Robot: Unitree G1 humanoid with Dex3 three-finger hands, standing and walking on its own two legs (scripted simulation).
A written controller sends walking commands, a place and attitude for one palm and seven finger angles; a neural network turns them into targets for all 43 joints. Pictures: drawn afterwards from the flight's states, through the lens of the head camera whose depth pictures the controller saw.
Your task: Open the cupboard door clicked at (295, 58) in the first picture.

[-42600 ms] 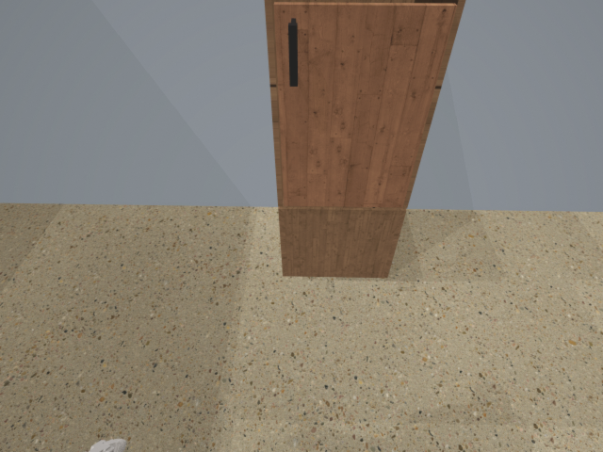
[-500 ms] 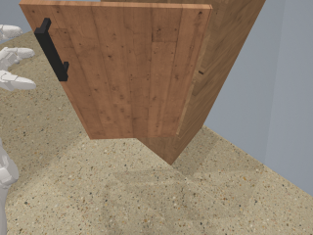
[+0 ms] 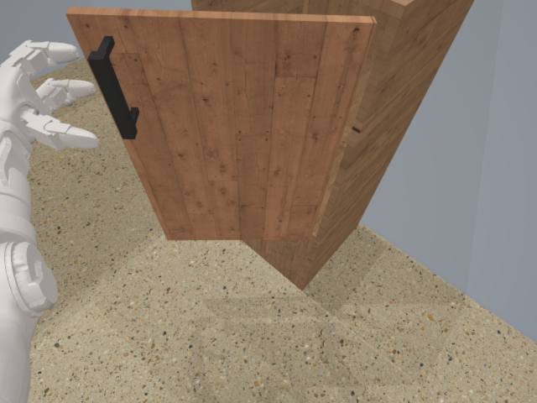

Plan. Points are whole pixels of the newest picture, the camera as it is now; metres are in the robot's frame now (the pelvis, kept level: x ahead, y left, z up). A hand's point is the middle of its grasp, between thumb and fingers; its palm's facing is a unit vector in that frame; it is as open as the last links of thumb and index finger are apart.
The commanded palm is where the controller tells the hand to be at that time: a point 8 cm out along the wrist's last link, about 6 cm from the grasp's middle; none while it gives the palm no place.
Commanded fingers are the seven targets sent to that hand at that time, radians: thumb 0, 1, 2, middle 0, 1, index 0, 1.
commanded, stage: move the hooked fingers beside the handle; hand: left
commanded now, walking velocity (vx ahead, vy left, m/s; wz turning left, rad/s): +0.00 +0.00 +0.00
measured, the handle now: (119, 91) +0.52 +0.19 +0.17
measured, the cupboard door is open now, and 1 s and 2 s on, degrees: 43 43 42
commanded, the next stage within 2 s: slide the fingers in behind the handle in 0.10 s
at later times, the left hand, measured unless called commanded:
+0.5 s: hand (79, 107) +0.48 +0.23 +0.18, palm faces -0.03 -1.00 +0.01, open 13.9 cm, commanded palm +0.46 +0.28 +0.17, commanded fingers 0.00 -0.50 0.30 -0.30 -1.20 -0.30 -1.20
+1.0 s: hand (108, 108) +0.48 +0.19 +0.17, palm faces -0.03 -1.00 -0.02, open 13.9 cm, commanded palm +0.46 +0.24 +0.17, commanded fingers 0.00 -0.50 0.30 -0.30 -1.20 -0.30 -1.20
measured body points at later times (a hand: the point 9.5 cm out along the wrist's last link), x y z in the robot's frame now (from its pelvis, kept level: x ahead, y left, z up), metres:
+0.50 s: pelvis -0.01 -0.01 +0.00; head +0.07 +0.00 +0.44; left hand +0.48 +0.28 +0.18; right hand +0.00 -0.29 -0.11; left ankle -0.03 +0.09 -0.72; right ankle -0.01 -0.13 -0.72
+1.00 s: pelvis +0.00 -0.01 +0.00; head +0.06 -0.01 +0.45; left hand +0.48 +0.25 +0.18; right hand +0.04 -0.28 -0.12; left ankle -0.03 +0.09 -0.72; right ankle -0.01 -0.13 -0.72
